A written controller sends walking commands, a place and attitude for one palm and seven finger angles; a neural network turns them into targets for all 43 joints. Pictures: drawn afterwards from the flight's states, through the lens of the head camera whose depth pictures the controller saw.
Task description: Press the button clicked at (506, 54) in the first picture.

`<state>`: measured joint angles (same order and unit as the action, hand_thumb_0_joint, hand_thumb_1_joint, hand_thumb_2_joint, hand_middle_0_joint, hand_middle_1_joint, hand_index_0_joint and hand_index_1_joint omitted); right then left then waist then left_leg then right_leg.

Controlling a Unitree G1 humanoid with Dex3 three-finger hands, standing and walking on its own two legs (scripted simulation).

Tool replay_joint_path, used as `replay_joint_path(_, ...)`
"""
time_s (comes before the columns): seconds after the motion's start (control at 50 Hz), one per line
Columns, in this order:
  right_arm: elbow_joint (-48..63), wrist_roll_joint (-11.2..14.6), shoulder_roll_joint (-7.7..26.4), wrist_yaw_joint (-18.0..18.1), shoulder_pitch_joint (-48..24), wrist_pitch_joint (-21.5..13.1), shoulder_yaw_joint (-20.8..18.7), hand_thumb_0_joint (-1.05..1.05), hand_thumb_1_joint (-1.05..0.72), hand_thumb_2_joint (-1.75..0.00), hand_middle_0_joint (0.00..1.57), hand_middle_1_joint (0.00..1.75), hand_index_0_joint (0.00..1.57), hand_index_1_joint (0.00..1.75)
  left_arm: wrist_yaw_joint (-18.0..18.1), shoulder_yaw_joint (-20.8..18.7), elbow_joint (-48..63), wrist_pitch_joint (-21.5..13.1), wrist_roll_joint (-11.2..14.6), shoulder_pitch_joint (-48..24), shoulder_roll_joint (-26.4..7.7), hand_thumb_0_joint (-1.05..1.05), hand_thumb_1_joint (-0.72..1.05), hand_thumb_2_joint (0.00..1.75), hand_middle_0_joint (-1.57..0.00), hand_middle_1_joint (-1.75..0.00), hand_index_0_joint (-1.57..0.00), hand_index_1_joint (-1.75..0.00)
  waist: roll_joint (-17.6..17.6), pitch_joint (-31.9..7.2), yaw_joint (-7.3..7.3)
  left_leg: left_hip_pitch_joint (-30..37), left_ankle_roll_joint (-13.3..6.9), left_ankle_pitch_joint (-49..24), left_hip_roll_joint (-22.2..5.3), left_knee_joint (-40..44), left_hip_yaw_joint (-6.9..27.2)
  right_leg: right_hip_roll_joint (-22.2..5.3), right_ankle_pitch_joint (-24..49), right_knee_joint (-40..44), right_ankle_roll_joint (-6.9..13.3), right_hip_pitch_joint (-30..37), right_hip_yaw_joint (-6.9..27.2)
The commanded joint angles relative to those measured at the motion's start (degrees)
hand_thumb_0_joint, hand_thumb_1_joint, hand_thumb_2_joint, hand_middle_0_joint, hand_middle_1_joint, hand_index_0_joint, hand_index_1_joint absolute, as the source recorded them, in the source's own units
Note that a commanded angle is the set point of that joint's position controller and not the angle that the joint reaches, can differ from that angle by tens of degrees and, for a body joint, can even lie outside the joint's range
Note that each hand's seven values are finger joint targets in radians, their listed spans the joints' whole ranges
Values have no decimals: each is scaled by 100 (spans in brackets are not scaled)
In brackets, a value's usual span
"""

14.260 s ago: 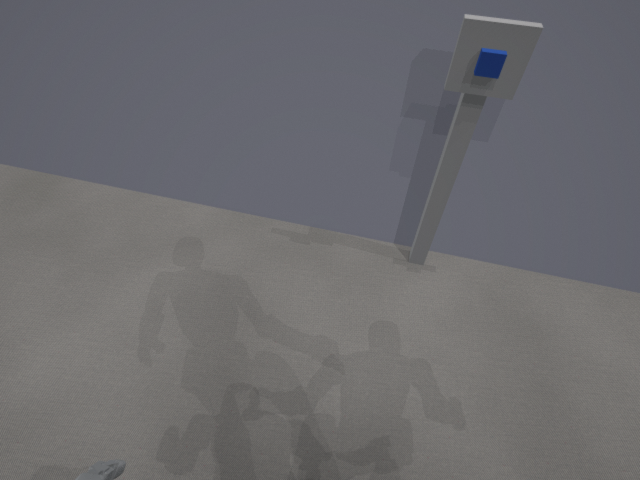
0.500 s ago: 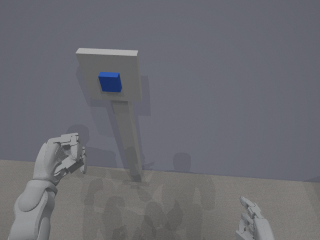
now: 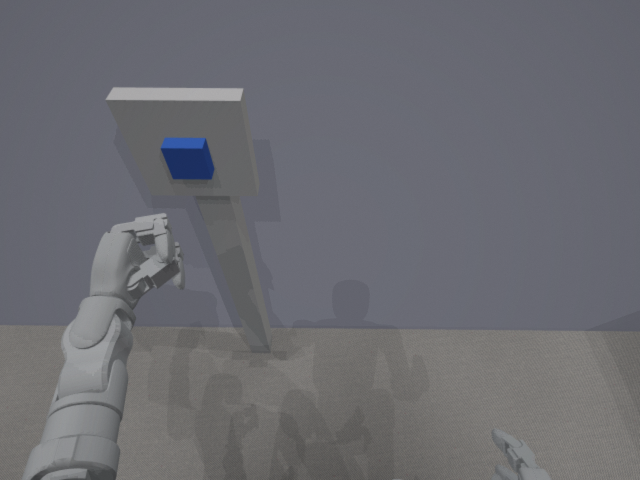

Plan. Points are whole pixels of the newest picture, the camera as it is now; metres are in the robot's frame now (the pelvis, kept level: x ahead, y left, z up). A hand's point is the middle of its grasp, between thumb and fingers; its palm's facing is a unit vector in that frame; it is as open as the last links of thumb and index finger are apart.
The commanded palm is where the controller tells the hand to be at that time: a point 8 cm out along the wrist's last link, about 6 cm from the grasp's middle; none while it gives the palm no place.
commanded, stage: aim a knuckle at the button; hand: left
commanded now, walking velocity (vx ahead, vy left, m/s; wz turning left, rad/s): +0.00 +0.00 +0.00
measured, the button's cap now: (189, 157) +0.52 +0.22 +0.10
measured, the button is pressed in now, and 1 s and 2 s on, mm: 0 0 6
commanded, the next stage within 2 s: press the button with the knuckle in 1.18 s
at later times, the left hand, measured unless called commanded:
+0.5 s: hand (197, 216) +0.44 +0.19 +0.07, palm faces +0.02 -1.00 -0.01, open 3.1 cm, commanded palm +0.41 +0.24 +0.07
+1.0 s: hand (201, 218) +0.43 +0.19 +0.07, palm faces +0.01 -1.00 -0.01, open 3.1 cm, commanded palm +0.40 +0.23 +0.07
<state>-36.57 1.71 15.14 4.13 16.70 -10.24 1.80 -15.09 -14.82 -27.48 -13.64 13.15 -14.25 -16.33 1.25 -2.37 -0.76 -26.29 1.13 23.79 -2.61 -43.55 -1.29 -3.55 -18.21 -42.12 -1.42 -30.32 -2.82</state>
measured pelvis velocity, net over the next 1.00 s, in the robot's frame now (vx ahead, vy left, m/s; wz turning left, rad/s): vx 0.00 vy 0.01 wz -0.03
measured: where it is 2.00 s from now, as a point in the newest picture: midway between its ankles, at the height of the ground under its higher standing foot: outside the picture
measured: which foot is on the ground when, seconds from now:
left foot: down 0.00-1.00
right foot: down 0.00-1.00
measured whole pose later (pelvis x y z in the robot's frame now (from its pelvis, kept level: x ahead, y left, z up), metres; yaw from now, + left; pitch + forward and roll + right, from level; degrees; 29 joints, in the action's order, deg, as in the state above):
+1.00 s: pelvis +0.00 +0.01 -0.01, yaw -2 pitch +13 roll -1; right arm -35.2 0.7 14.4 1.6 19.4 -0.8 1.3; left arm -12.6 -18.2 -49.8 -20.1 9.2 -33.8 -19.1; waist 0.7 -4.5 -4.0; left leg -35.5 0.5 25.6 -3.3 -48.6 -2.3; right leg -2.8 -18.4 -45.5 -1.9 -39.5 -1.4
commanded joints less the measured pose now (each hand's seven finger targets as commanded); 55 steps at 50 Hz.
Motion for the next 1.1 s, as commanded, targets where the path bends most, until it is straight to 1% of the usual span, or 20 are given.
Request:
replay_joint_path(0.0,687,-10,747,8,6,-151,-293,0,-90,-90,20,30,20,30,115,-427,708,-414,-16,-2171,-1164,0,90,90,-130,-150,-130,-150,13,-1505,-98,112,-90,-1568,252,641,39,302,1402,333,221,1003,4)
replay_joint_path(0.02,677,-37,779,6,58,-90,-291,0,-90,-90,20,30,20,30,153,-595,547,-432,-38,-2196,-1380,0,90,90,-130,-150,-130,-150,-264,-1570,-87,-2,-115,-1561,243,604,32,315,1415,323,201,1112,25)
replay_joint_path(0.1,699,-42,733,-40,119,36,-295,0,-90,-90,20,30,20,30,179,-629,335,-597,-94,-2542,-1390,0,90,90,-130,-150,-130,-150,76,-1840,-69,7,-104,-1752,265,539,-29,305,1727,236,220,1211,87)
replay_joint_path(0.12,667,-45,756,-40,166,89,-290,0,-90,-90,20,30,20,30,180,-651,120,-615,-117,-2695,-1476,0,90,90,-130,-150,-130,-150,-168,-1736,-145,-106,-125,-1680,248,515,-6,326,1663,234,210,1169,78)
replay_joint_path(0.24,633,-62,764,-77,361,266,-330,0,-90,-90,20,30,20,30,85,-590,-282,-778,-179,-3302,-1470,0,90,90,-130,-150,-130,-150,83,-2116,-214,-93,-127,-1940,258,369,-51,331,2020,91,213,1142,119)
replay_joint_path(0.32,522,-64,827,-79,487,388,-332,0,-90,-90,20,30,20,30,57,-601,-941,-803,-216,-3896,-1565,0,90,90,-130,-150,-130,-150,-119,-1803,-373,-365,-145,-1536,242,317,-33,361,1596,108,208,749,99)
replay_joint_path(0.42,480,-118,848,-97,656,504,-362,0,-90,-90,20,30,20,30,81,-863,-1225,-1047,-327,-4550,-1966,0,90,90,-130,-150,-130,-150,45,-2321,-370,-383,-165,-1667,254,151,-16,367,1718,-51,216,790,153)
replay_joint_path(0.46,467,-123,829,-120,707,553,-359,0,-90,-90,20,30,20,30,58,-788,-1391,-1101,-366,-4643,-1894,0,90,90,-130,-150,-130,-150,200,-2437,-401,-354,-149,-1821,245,101,-14,371,1854,-127,224,724,133)
replay_joint_path(0.52,522,-138,868,-161,796,643,-381,0,-90,-90,20,30,20,30,16,-935,-1779,-1058,-337,-4165,-1935,0,90,90,-130,-150,-130,-150,-45,-2384,-329,-562,-166,-1849,237,79,-38,394,1924,-141,225,795,135)
replay_joint_path(0.56,633,-123,858,-193,775,702,-394,0,-90,-90,20,30,20,30,-20,-886,-1530,-1059,-355,-4046,-1900,0,90,90,-130,-150,-130,-150,260,-2473,-259,-480,-150,-1933,229,113,-58,395,1932,-169,240,738,121)
replay_joint_path(0.62,705,-128,875,-219,805,765,-427,0,-90,-90,20,30,20,30,18,-928,-1206,-1068,-286,-3979,-1910,0,90,90,-130,-150,-130,-150,43,-2581,-257,-397,-159,-2100,195,104,-17,438,2003,-189,248,787,86)
replay_joint_path(0.64,743,-112,859,-226,794,779,-439,0,-90,-90,20,30,20,30,41,-938,-1062,-1063,-274,-3897,-1894,0,90,90,-130,-150,-130,-150,155,-2629,-245,-323,-154,-2118,190,129,-48,438,2007,-158,236,782,88)
replay_joint_path(0.66,752,-107,827,-234,760,780,-420,0,-90,-90,20,30,20,30,51,-741,-943,-1043,-247,-3948,-1648,0,90,90,-130,-150,-130,-150,315,-2559,-295,-250,-141,-2064,192,150,-58,443,1938,-135,234,685,71)
replay_joint_path(0.72,688,-113,857,-202,766,802,-412,0,-90,-90,20,30,20,30,165,-804,-976,-1030,-274,-4153,-1781,0,90,90,-130,-150,-130,-150,79,-2203,-376,-431,-156,-1653,178,202,-29,458,1606,-62,224,549,59)
replay_joint_path(0.76,705,-110,818,-200,730,790,-403,0,-90,-90,20,30,20,30,217,-694,-816,-1057,-329,-4219,-1676,0,90,90,-130,-150,-130,-150,353,-2322,-370,-289,-146,-1683,195,222,-27,443,1592,-60,236,550,68)
replay_joint_path(0.8,677,-114,823,-189,736,782,-396,0,-90,-90,20,30,20,30,250,-660,-879,-1056,-350,-4229,-1654,0,90,90,-130,-150,-130,-150,177,-2290,-406,-284,-143,-1643,178,221,2,452,1532,-54,234,514,38)
replay_joint_path(0.88,640,-117,805,-193,719,756,-390,0,-90,-90,20,30,20,30,272,-581,-818,-1080,-346,-4281,-1552,0,90,90,-130,-150,-130,-150,410,-2407,-376,-74,-110,-1864,172,193,38,446,1636,-89,257,468,19)
replay_joint_path(0.98,664,-100,828,-218,681,776,-375,0,-90,-90,20,30,20,30,300,-550,-1209,-950,-339,-4070,-1442,0,90,90,-130,-150,-130,-150,-63,-2037,-390,-365,-117,-1623,172,237,39,443,1513,-59,243,431,-22)
replay_joint_path(1.04,757,-109,794,-234,639,781,-369,0,-90,-90,20,30,20,30,332,-510,-937,-991,-393,-4055,-1417,0,90,90,-130,-150,-130,-150,317,-2307,-300,-204,-111,-1779,201,212,12,420,1631,-102,264,526,25)
replay_joint_path(1.08,735,-111,798,-236,644,782,-373,0,-90,-90,20,30,20,30,356,-544,-1001,-988,-346,-4034,-1396,0,90,90,-130,-150,-130,-150,-71,-2184,-354,-285,-122,-1731,184,202,23,436,1643,-71,244,528,-2)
